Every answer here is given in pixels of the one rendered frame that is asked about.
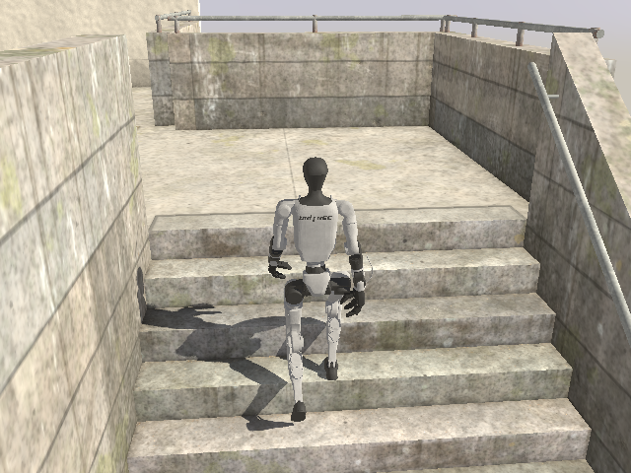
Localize stairs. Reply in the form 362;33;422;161
127;219;595;473

